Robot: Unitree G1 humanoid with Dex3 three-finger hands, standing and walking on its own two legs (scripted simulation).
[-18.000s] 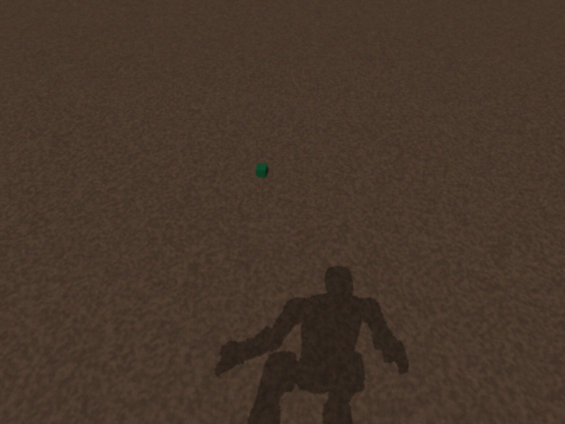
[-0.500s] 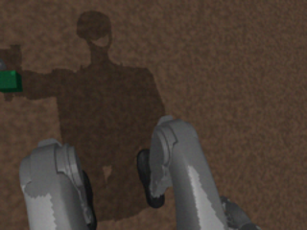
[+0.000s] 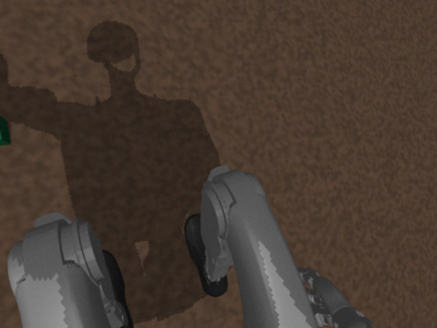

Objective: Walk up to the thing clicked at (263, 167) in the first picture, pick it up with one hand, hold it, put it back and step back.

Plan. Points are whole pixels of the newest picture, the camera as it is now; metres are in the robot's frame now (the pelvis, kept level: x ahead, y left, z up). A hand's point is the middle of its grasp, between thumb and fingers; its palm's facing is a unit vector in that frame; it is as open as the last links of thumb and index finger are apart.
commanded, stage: approach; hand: left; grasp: from above
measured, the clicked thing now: out of the picture +0.50 +0.30 -0.30
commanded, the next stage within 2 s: close in in 0.16 s
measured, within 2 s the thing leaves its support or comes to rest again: neither
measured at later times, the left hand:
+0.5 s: hand out of the picture +0.47 +0.30 -0.18, palm faces -0.46 +0.00 -0.89, open 14.0 cm
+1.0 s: hand out of the picture +0.49 +0.30 -0.24, palm faces -0.45 -0.05 -0.89, open 14.1 cm
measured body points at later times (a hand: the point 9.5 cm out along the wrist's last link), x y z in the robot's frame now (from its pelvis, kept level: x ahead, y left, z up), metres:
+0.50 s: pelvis +0.00 +0.00 +0.00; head +0.25 +0.09 +0.37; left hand +0.49 +0.30 -0.13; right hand +0.07 -0.27 -0.08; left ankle +0.08 +0.12 -0.29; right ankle +0.11 -0.11 -0.29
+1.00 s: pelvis +0.01 +0.00 -0.02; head +0.28 +0.09 +0.32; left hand +0.50 +0.30 -0.19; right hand +0.03 -0.27 -0.08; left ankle +0.08 +0.12 -0.29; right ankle +0.11 -0.11 -0.29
